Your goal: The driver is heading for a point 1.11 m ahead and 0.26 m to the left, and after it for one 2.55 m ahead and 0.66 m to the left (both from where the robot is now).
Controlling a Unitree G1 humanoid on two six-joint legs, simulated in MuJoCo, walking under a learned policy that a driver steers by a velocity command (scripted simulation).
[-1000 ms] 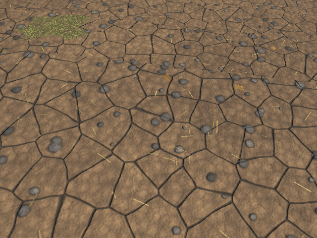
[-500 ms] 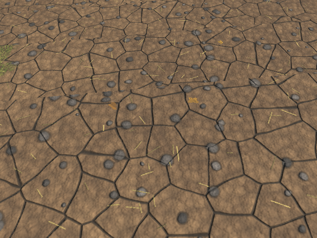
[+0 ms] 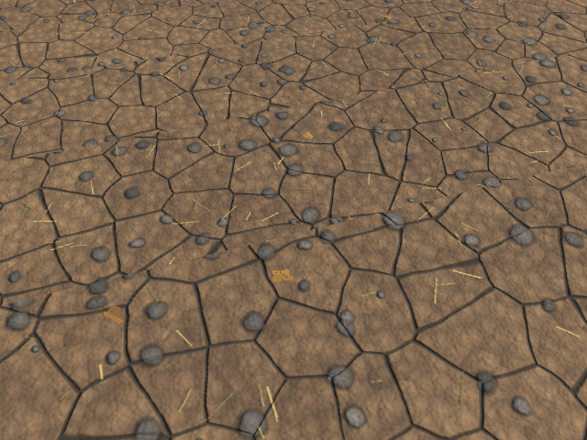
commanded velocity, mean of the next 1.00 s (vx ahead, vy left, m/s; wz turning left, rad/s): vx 0.50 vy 0.00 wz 0.26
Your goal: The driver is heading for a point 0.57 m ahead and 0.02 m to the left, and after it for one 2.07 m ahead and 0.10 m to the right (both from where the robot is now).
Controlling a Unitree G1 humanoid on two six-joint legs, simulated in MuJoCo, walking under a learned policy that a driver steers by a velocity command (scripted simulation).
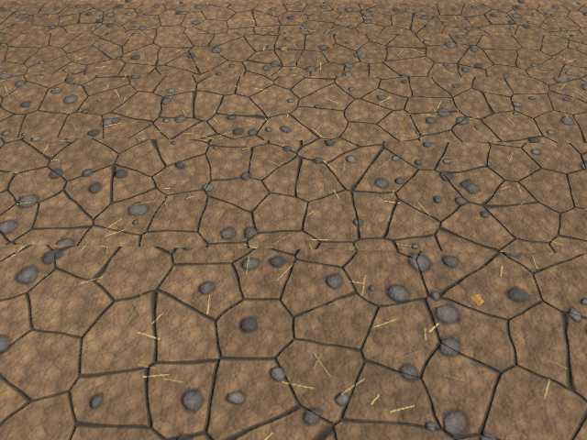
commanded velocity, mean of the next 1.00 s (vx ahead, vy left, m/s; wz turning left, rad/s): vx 0.50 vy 0.00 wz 0.19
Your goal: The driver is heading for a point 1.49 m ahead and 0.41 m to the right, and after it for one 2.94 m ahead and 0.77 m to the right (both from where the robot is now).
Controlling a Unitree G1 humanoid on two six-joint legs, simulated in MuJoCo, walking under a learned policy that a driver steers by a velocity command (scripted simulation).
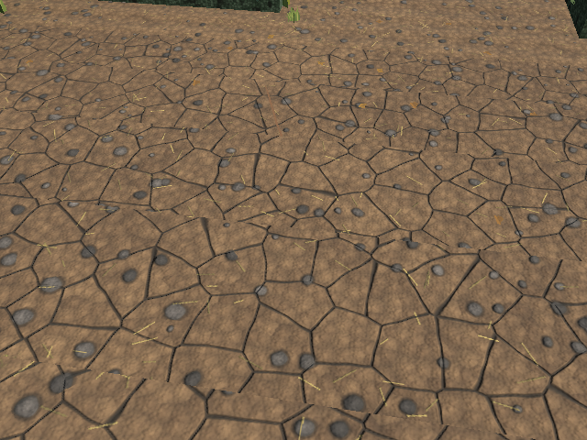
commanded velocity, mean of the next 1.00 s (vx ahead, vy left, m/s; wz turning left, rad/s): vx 0.50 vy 0.00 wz -0.50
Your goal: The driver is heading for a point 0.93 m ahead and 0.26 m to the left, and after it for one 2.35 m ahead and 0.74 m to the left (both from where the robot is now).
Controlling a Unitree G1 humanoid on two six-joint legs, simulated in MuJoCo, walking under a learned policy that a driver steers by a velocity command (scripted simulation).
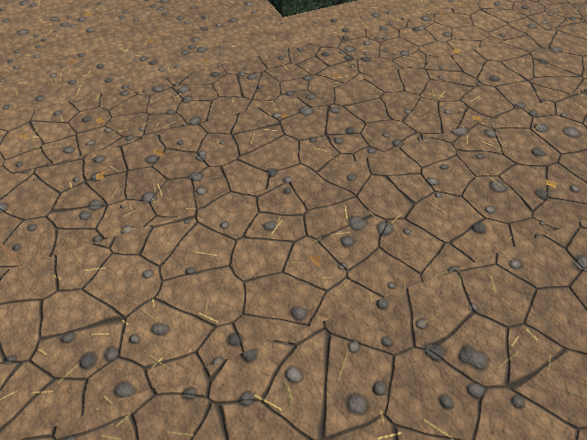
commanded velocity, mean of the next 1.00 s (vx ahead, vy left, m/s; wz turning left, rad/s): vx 0.39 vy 0.00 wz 0.30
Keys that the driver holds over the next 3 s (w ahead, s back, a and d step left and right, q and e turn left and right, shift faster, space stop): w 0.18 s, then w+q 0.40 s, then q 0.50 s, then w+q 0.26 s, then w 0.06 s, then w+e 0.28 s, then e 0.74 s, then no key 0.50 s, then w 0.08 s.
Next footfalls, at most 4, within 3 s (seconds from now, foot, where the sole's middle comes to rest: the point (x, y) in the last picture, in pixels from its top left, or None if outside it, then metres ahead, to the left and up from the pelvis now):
0.36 left None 0.37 0.12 -0.92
0.74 right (296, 399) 0.69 -0.02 -0.92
1.16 left None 0.55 0.19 -0.92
1.88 right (212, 328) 1.04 0.23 -1.09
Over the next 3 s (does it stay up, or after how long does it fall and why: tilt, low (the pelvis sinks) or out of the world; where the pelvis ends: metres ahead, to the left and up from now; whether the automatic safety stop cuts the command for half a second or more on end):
stays up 0.98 0.31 -0.32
